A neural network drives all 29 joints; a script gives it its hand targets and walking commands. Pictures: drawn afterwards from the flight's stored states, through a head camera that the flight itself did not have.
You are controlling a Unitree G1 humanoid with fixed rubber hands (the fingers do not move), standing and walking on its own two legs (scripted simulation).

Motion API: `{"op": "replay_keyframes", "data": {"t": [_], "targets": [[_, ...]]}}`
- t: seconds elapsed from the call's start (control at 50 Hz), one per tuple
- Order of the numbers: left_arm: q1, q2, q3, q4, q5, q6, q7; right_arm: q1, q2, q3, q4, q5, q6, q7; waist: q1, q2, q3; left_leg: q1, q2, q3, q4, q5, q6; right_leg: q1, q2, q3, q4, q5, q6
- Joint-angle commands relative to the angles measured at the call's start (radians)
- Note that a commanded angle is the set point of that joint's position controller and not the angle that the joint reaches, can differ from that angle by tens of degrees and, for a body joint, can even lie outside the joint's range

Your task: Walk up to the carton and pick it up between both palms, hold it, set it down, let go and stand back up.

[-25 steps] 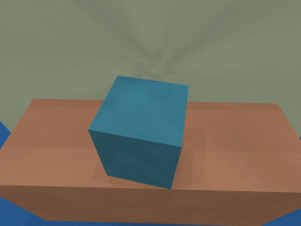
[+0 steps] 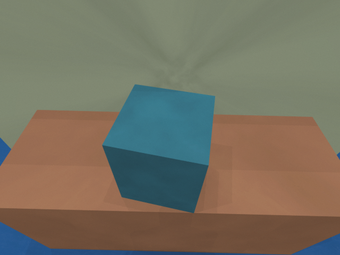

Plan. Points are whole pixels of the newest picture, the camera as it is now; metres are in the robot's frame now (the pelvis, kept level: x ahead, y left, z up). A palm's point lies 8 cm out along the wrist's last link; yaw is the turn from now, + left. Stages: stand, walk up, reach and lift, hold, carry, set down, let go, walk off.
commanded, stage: stand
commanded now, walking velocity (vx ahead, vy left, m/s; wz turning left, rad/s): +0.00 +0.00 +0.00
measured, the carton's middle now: (165, 150) +0.42 +0.01 -0.04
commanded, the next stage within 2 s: none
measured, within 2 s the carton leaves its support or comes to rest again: neither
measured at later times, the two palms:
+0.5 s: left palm out of the picture -0.03 +0.23 -0.14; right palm out of the picture -0.02 -0.22 -0.14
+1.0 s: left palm out of the picture -0.04 +0.23 -0.14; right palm out of the picture -0.03 -0.21 -0.14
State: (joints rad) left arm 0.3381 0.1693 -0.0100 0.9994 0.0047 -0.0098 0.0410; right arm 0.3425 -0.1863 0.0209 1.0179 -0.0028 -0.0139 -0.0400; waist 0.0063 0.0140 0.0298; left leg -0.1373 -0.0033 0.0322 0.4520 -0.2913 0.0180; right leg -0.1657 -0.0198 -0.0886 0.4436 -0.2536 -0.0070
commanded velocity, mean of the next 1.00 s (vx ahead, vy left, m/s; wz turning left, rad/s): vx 0.00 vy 0.00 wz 0.00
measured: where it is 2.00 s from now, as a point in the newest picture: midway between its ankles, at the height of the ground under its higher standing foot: outside the picture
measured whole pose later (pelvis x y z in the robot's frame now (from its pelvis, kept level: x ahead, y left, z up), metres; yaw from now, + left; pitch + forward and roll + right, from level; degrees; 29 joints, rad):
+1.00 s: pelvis -0.01 +0.01 +0.00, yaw +0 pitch -2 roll +0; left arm 0.36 0.15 -0.01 1.06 0.00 -0.01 0.05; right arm 0.36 -0.17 0.02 1.05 0.00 -0.02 -0.05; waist 0.01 0.01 0.03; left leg -0.15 -0.02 0.03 0.44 -0.26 0.03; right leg -0.17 -0.04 -0.09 0.43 -0.23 0.01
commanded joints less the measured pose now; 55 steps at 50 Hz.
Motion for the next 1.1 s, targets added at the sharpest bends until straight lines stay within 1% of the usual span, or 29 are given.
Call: {"op": "replay_keyframes", "data": {"t": [0.0,0.06,0.1,0.16,0.22,0.26,0.32,0.34,0.42,0.44,0.56,0.6,0.62,0.66,0.68,0.72,0.74,0.76,0.8,0.82,0.84,0.9,0.92,0.96,0.98,1.0,1.02,1.06,1.08], "targets": [[0.069,0.115,0.024,-0.014,-0.002,-0.01,0.007,0.07,-0.111,-0.023,-0.026,-0.003,-0.012,-0.01,0.002,-0.018,0.07,-0.075,0.115,-0.116,-0.095,0.263,0.005,0.007,-0.099,0.107,-0.083,0.203,-0.014],[0.075,0.112,0.022,-0.01,0.0,-0.01,0.009,0.088,-0.098,-0.024,-0.018,0.001,-0.014,-0.007,-0.006,0.008,0.055,-0.062,0.109,-0.114,-0.106,0.237,0.006,0.008,-0.096,0.11,-0.085,0.183,-0.02],[0.095,0.122,0.03,-0.004,0.0,-0.011,0.007,0.083,-0.11,-0.025,-0.02,-0.003,-0.014,-0.006,0.003,-0.024,0.041,-0.047,0.103,-0.111,-0.097,0.197,0.006,0.014,-0.099,0.104,-0.079,0.161,-0.021],[0.057,0.104,0.018,-0.01,-0.004,-0.009,0.008,0.081,-0.097,-0.023,-0.018,0.003,-0.01,-0.008,-0.007,-0.011,0.069,-0.069,0.109,-0.123,-0.125,0.208,0.0,-0.003,-0.092,0.11,-0.092,0.156,-0.011],[0.089,0.099,0.023,0.005,0.006,-0.008,0.007,0.069,-0.104,-0.025,-0.013,-0.003,-0.01,-0.008,0.009,0.036,0.072,-0.084,0.098,-0.112,-0.113,0.18,0.005,0.008,-0.093,0.107,-0.09,0.13,-0.006],[0.087,0.117,0.024,0.013,0.005,-0.007,0.007,0.083,-0.095,-0.026,-0.011,0.0,-0.01,-0.007,0.002,-0.029,0.073,-0.079,0.102,-0.113,-0.117,0.147,0.004,-0.013,-0.092,0.107,-0.097,0.094,-0.01],[0.087,0.093,0.021,0.003,0.002,-0.006,0.007,0.083,-0.096,-0.025,-0.006,0.003,-0.011,-0.004,0.006,-0.025,0.069,-0.089,0.099,-0.121,-0.123,0.104,0.005,-0.013,-0.09,0.108,-0.1,0.051,-0.013],[0.07,0.111,0.02,0.008,0.004,-0.008,0.009,0.091,-0.095,-0.029,0.004,0.002,-0.011,-0.004,0.001,-0.047,0.088,-0.097,0.102,-0.125,-0.132,0.118,-0.003,-0.026,-0.093,0.106,-0.103,0.053,-0.012],[0.085,0.11,0.026,0.014,0.002,-0.009,0.008,0.088,-0.084,-0.027,-0.001,-0.003,-0.011,-0.003,0.001,0.006,0.075,-0.072,0.097,-0.119,-0.121,0.108,0.006,-0.037,-0.093,0.121,-0.085,0.07,-0.015],[0.08,0.111,0.017,0.016,0.0,-0.009,0.007,0.092,-0.096,-0.028,0.0,-0.002,-0.012,-0.005,-0.006,-0.026,0.086,-0.073,0.103,-0.124,-0.122,0.156,0.009,-0.035,-0.098,0.117,-0.087,0.105,-0.016],[0.09,0.098,0.014,0.03,-0.003,-0.006,0.01,0.075,-0.076,-0.019,0.008,0.002,-0.013,-0.007,0.001,-0.006,0.09,-0.088,0.102,-0.122,-0.118,0.212,0.004,-0.006,-0.099,0.109,-0.09,0.167,-0.008],[0.105,0.099,0.022,0.038,-0.001,-0.006,0.011,0.094,-0.082,-0.026,0.013,0.004,-0.014,-0.007,0.004,-0.038,0.06,-0.066,0.104,-0.12,-0.114,0.199,0.008,-0.002,-0.103,0.111,-0.079,0.15,-0.017],[0.1,0.092,0.02,0.04,-0.002,-0.005,0.01,0.09,-0.086,-0.024,0.011,-0.002,-0.015,-0.008,0.001,0.003,0.063,-0.073,0.102,-0.116,-0.119,0.198,0.011,0.004,-0.104,0.116,-0.077,0.151,-0.019],[0.109,0.081,0.015,0.04,-0.005,-0.002,0.009,0.084,-0.083,-0.023,0.013,0.003,-0.012,-0.008,0.017,0.016,0.104,-0.086,0.099,-0.111,-0.127,0.159,0.008,-0.021,-0.102,0.12,-0.097,0.121,-0.01],[0.099,0.092,0.014,0.041,-0.006,-0.001,0.008,0.096,-0.079,-0.019,0.013,0.004,-0.011,-0.009,-0.002,-0.001,0.114,-0.089,0.104,-0.12,-0.138,0.161,0.009,-0.023,-0.104,0.117,-0.099,0.11,-0.008],[0.104,0.094,0.024,0.041,-0.001,-0.004,0.01,0.097,-0.088,-0.025,0.013,0.004,-0.012,-0.008,-0.002,-0.014,0.073,-0.085,0.102,-0.122,-0.122,0.166,0.011,0.014,-0.097,0.108,-0.092,0.117,-0.006],[0.103,0.096,0.022,0.04,0.003,-0.007,0.011,0.094,-0.095,-0.025,0.012,0.003,-0.013,-0.009,0.001,0.022,0.06,-0.089,0.099,-0.12,-0.118,0.161,0.011,0.021,-0.1,0.108,-0.088,0.108,-0.01],[0.089,0.095,0.021,0.036,0.0,-0.007,0.011,0.093,-0.08,-0.019,0.009,0.002,-0.012,-0.011,-0.003,-0.015,0.078,-0.091,0.099,-0.131,-0.125,0.162,0.013,0.009,-0.096,0.114,-0.091,0.104,-0.01],[0.104,0.083,0.018,0.045,-0.004,-0.003,0.009,0.086,-0.09,-0.025,0.013,0.004,-0.011,-0.013,0.007,-0.002,0.119,-0.107,0.1,-0.132,-0.134,0.129,0.01,-0.026,-0.098,0.109,-0.105,0.08,0.006],[0.096,0.097,0.021,0.045,-0.002,-0.002,0.012,0.101,-0.081,-0.024,0.015,0.007,-0.012,-0.011,-0.006,-0.045,0.118,-0.121,0.104,-0.134,-0.137,0.132,0.005,-0.024,-0.098,0.106,-0.106,0.086,0.002],[0.113,0.096,0.023,0.041,0.002,-0.004,0.013,0.096,-0.096,-0.026,0.004,0.001,-0.012,-0.011,0.005,-0.008,0.1,-0.101,0.097,-0.121,-0.127,0.117,0.004,-0.018,-0.104,0.115,-0.1,0.06,-0.003],[0.109,0.091,0.019,0.044,-0.003,-0.007,0.008,0.096,-0.089,-0.022,0.012,0.002,-0.016,-0.011,0.003,-0.048,0.065,-0.091,0.103,-0.124,-0.125,0.141,0.004,-0.008,-0.1,0.111,-0.108,0.083,-0.003],[0.11,0.085,0.02,0.043,-0.003,-0.006,0.008,0.097,-0.08,-0.016,0.011,0.003,-0.017,-0.01,0.007,-0.006,0.071,-0.1,0.098,-0.126,-0.13,0.133,0.003,0.002,-0.103,0.118,-0.105,0.08,-0.007],[0.083,0.089,0.016,0.053,-0.003,-0.005,0.011,0.108,-0.062,-0.012,0.017,0.006,-0.018,-0.011,-0.007,-0.033,0.073,-0.092,0.108,-0.132,-0.138,0.151,0.008,-0.012,-0.107,0.115,-0.099,0.087,-0.014],[0.092,0.08,0.018,0.046,-0.001,-0.004,0.01,0.101,-0.086,-0.016,0.007,-0.001,-0.02,-0.011,0.002,0.013,0.066,-0.096,0.104,-0.138,-0.134,0.164,0.01,0.007,-0.104,0.111,-0.085,0.098,-0.01],[0.107,0.088,0.02,0.045,0.0,-0.005,0.01,0.091,-0.088,-0.019,0.005,0.001,-0.019,-0.011,0.012,0.016,0.086,-0.11,0.096,-0.129,-0.129,0.14,0.009,-0.008,-0.104,0.112,-0.093,0.082,-0.008],[0.103,0.093,0.018,0.045,0.002,-0.004,0.012,0.094,-0.081,-0.02,0.009,-0.002,-0.019,-0.01,0.0,0.013,0.073,-0.09,0.097,-0.132,-0.125,0.166,0.007,-0.002,-0.107,0.118,-0.084,0.101,-0.018],[0.101,0.079,0.015,0.052,-0.002,-0.003,0.01,0.1,-0.079,-0.021,0.008,0.003,-0.016,-0.011,0.003,-0.053,0.067,-0.066,0.106,-0.137,-0.126,0.16,0.01,-0.031,-0.099,0.101,-0.084,0.091,-0.011],[0.111,0.066,0.011,0.053,-0.001,-0.003,0.008,0.095,-0.084,-0.023,0.007,0.003,-0.015,-0.01,0.007,-0.024,0.063,-0.067,0.1,-0.132,-0.122,0.143,0.011,-0.023,-0.1,0.108,-0.091,0.078,-0.008]]}}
